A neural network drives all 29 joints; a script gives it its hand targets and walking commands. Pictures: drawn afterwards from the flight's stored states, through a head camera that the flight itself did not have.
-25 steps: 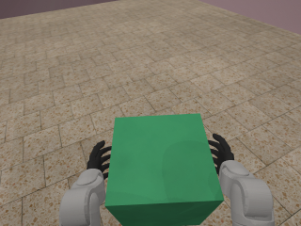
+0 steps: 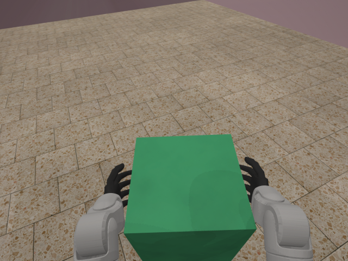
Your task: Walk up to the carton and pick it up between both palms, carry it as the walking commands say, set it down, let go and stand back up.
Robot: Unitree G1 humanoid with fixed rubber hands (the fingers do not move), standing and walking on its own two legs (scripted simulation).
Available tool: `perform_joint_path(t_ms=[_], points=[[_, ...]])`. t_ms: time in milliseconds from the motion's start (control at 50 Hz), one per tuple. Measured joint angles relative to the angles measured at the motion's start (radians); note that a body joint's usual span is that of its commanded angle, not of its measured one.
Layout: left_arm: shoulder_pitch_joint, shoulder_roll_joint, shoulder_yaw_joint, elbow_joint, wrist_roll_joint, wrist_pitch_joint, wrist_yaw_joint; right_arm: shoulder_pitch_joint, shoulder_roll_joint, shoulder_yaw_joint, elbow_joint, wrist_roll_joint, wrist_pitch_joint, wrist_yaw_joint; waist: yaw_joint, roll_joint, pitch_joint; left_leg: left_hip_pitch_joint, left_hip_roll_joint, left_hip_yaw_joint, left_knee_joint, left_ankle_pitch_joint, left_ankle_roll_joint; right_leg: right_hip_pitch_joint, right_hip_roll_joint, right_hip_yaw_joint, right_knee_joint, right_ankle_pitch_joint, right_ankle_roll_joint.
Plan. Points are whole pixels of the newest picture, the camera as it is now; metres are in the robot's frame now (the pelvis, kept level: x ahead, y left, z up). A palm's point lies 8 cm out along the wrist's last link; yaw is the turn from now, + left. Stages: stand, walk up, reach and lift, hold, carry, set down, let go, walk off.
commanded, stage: carry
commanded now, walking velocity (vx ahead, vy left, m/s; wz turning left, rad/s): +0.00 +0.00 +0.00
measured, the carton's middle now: (185, 203) +0.28 +0.00 +0.02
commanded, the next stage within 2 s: none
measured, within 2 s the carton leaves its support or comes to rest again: neither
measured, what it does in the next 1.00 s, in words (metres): stands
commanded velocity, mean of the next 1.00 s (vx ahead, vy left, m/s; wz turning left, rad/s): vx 0.00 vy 0.00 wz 0.00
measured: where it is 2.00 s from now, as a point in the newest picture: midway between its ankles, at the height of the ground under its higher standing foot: outside the picture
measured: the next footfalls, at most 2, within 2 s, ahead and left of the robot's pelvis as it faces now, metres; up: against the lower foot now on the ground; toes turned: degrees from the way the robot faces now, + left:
none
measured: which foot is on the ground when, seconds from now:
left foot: down 0.00-1.00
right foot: down 0.00-1.00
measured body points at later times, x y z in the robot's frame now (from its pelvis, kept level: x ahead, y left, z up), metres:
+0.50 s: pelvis -0.02 +0.01 +0.00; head -0.04 +0.01 +0.45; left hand +0.25 +0.17 +0.07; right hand +0.25 -0.14 +0.08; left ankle -0.03 +0.11 -0.74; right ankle +0.00 -0.10 -0.74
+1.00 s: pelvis -0.03 +0.02 +0.00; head -0.05 +0.02 +0.45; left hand +0.24 +0.17 +0.08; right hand +0.24 -0.13 +0.08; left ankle -0.03 +0.11 -0.74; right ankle +0.00 -0.10 -0.74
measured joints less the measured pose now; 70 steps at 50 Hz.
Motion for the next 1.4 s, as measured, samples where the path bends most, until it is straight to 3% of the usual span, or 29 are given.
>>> perform_joint_path(t_ms=[660, 1400], points=[[-0.004, 0.000, 0.005, 0.035, 0.004, -0.036, -0.004, -0.004, 0.000, -0.003, 0.039, -0.005, -0.039, 0.006, 0.002, -0.002, -0.008, -0.047, -0.025, 0.009, -0.001, 0.041, 0.029, -0.047, -0.026, 0.015, 0.000, 0.048, 0.020], [-0.006, 0.000, 0.000, 0.036, 0.009, -0.039, -0.005, 0.000, 0.000, -0.004, 0.037, -0.009, -0.045, 0.012, 0.007, -0.007, -0.024, -0.056, -0.029, 0.017, -0.013, 0.057, 0.034, -0.059, -0.027, 0.033, -0.012, 0.067, 0.026]])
